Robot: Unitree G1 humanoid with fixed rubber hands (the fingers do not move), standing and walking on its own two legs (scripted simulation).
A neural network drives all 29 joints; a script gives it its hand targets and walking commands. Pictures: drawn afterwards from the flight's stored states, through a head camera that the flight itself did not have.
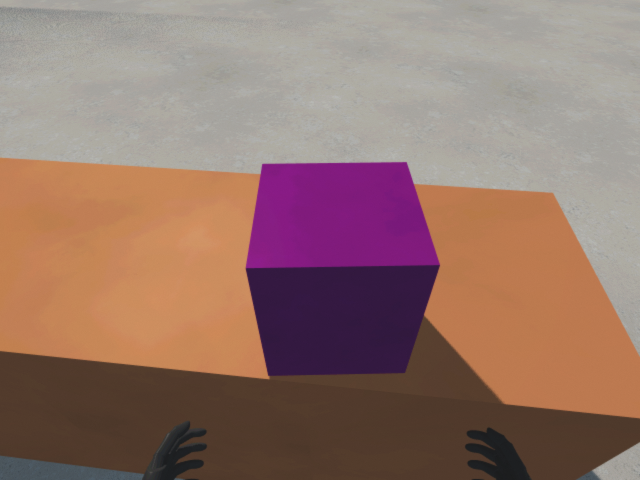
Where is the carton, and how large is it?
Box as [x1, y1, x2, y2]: [246, 162, 439, 375]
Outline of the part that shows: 406,162 262,164 246,262 246,272 268,375 404,372 439,266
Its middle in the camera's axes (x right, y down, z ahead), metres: +0.02 +0.05 +0.57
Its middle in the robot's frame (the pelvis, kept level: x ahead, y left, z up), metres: +0.41 +0.02 +0.04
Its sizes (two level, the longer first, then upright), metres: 0.210 0.200 0.250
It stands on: a pedestal, 0.69 m high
